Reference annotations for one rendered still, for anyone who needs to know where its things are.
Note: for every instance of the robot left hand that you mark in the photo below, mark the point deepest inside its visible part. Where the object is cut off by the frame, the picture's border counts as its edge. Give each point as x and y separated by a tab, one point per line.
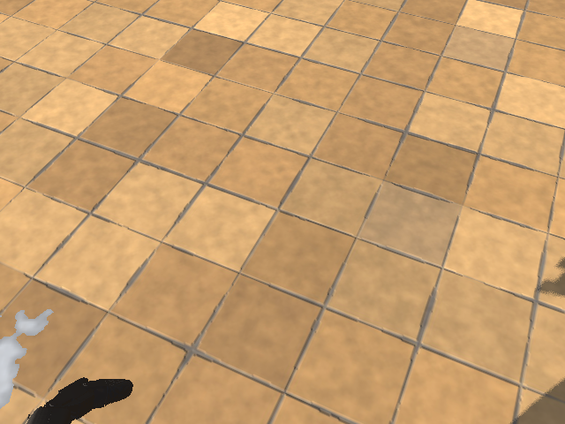
79	398

